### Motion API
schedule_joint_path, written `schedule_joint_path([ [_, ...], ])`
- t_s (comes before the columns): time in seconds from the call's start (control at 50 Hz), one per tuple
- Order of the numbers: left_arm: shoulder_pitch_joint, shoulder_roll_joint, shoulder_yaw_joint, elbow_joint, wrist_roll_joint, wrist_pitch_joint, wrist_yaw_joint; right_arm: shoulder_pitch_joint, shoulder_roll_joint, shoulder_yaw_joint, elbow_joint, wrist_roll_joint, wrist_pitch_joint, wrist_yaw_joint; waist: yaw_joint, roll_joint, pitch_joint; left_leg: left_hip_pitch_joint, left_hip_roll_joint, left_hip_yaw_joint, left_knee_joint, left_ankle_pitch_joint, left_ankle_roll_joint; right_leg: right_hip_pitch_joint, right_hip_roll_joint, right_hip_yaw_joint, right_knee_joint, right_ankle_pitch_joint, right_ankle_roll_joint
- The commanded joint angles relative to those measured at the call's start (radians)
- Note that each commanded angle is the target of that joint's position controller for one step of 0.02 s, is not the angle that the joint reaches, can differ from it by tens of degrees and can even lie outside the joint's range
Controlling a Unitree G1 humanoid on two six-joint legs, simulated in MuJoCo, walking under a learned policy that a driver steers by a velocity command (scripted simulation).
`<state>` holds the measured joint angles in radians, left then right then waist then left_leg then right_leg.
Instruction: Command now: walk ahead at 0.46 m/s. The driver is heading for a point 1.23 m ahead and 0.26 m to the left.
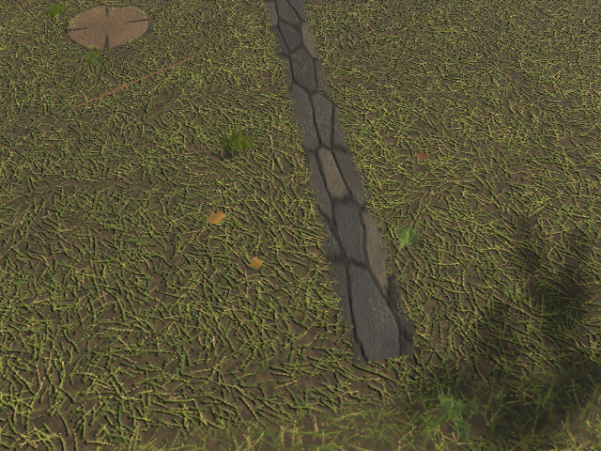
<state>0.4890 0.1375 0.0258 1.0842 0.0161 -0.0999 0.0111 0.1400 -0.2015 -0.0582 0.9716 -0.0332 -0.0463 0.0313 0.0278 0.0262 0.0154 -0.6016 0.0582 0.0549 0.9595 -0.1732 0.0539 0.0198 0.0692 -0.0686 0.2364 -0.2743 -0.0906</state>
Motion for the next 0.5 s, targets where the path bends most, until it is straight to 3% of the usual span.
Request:
schedule_joint_path([
  [0.02,0.060,0.105,0.007,-0.018,-0.002,-0.013,0.004,-0.124,0.002,0.014,-0.085,0.008,0.000,0.006,-0.002,-0.101,0.128,-0.062,-0.026,0.056,-0.182,0.094,-0.009,-0.059,-0.226,0.114,-0.088,0.576,-0.072],
  [0.08,0.084,0.123,0.007,-0.004,-0.002,-0.017,0.009,-0.200,-0.006,0.021,-0.118,0.017,0.000,0.003,0.011,-0.119,0.131,0.039,-0.058,0.092,-0.331,0.141,0.017,-0.045,-0.241,0.095,-0.089,0.677,-0.066],
  [0.12,0.068,0.140,0.010,0.000,0.000,-0.020,0.011,-0.174,-0.032,0.012,-0.122,0.017,-0.004,-0.006,-0.018,-0.119,0.104,0.113,-0.082,0.091,-0.371,0.123,0.055,0.010,-0.261,0.080,-0.025,0.864,-0.059],
  [0.16,0.039,0.164,0.017,-0.002,0.004,-0.018,0.016,-0.030,-0.070,-0.006,-0.082,0.015,-0.013,-0.021,-0.086,-0.128,0.019,0.254,-0.125,0.088,-0.385,0.055,0.095,0.069,-0.267,0.063,0.160,1.078,-0.049],
  [0.18,0.021,0.173,0.021,-0.005,0.004,-0.012,0.016,0.113,-0.089,-0.020,-0.034,0.013,-0.020,-0.028,-0.145,-0.119,-0.051,0.400,-0.139,0.084,-0.440,0.064,0.115,0.052,-0.255,0.053,0.329,1.064,-0.044],
  [0.2,0.011,0.170,0.020,-0.012,-0.002,-0.008,0.012,0.255,-0.126,-0.038,0.008,-0.003,-0.027,-0.037,-0.204,-0.095,-0.120,0.610,-0.067,0.010,-0.478,0.039,0.143,-0.084,-0.224,0.038,0.547,0.864,-0.037],
  [0.22,0.037,0.111,0.010,-0.038,-0.001,-0.006,0.008,0.380,-0.216,-0.060,0.022,-0.022,-0.029,-0.040,-0.213,0.043,-0.235,0.787,0.200,-0.303,-0.491,-0.083,0.194,-0.261,-0.131,-0.010,0.900,0.308,-0.032],
  [0.24,0.137,0.064,0.014,-0.041,-0.033,0.000,-0.009,0.328,-0.227,-0.063,0.015,-0.007,-0.016,-0.028,-0.127,0.204,-0.301,0.923,0.368,-0.804,-0.685,-0.212,0.342,-0.575,0.032,0.073,1.192,-0.243,-0.008],
  [0.26,0.020,0.134,0.026,-0.064,-0.010,0.008,-0.005,0.191,-0.172,-0.052,-0.008,0.020,-0.013,-0.023,-0.093,0.034,-0.133,0.774,0.316,-0.685,-0.741,-0.359,0.294,-0.670,-0.063,0.132,1.193,-0.135,-0.026],
  [0.28,-0.076,0.143,0.031,-0.094,-0.002,0.003,-0.011,0.108,-0.107,-0.032,-0.026,0.026,-0.020,-0.019,-0.079,-0.013,-0.026,0.621,0.280,-0.546,-0.775,-0.309,0.260,-0.662,-0.098,0.124,1.132,-0.046,-0.027],
  [0.3,-0.093,0.121,0.031,-0.096,-0.001,0.004,-0.013,0.090,-0.067,-0.020,-0.015,0.019,-0.030,-0.018,-0.042,-0.059,0.031,0.510,0.240,-0.447,-0.803,-0.175,0.230,-0.612,-0.128,0.123,1.068,-0.011,-0.023],
  [0.34,-0.061,0.076,0.027,-0.086,0.022,0.029,-0.021,0.126,-0.030,-0.003,0.017,0.017,-0.049,-0.029,0.006,-0.034,0.038,0.399,0.175,-0.301,-0.818,-0.011,0.185,-0.507,-0.160,0.122,0.975,0.002,-0.001],
  [0.38,-0.080,0.069,0.028,-0.096,0.024,0.046,-0.028,0.185,-0.049,-0.002,0.040,0.018,-0.065,-0.033,0.017,-0.014,0.046,0.387,0.149,-0.233,-0.827,0.100,0.181,-0.518,-0.165,0.099,0.922,0.016,0.018],
  [0.42,-0.168,0.084,0.031,-0.132,0.024,0.057,-0.034,0.224,-0.080,-0.005,0.049,0.019,-0.068,-0.033,0.010,0.000,0.069,0.403,0.136,-0.189,-0.852,0.128,0.178,-0.594,-0.183,0.076,0.852,0.079,0.036],
  [0.5,-0.359,0.093,0.027,-0.199,0.014,0.058,-0.040,0.300,-0.078,0.003,0.056,0.022,-0.064,-0.031,-0.036,0.011,0.094,0.478,0.102,-0.125,-0.860,0.253,0.150,-0.681,-0.188,0.032,0.637,0.218,0.065],
])
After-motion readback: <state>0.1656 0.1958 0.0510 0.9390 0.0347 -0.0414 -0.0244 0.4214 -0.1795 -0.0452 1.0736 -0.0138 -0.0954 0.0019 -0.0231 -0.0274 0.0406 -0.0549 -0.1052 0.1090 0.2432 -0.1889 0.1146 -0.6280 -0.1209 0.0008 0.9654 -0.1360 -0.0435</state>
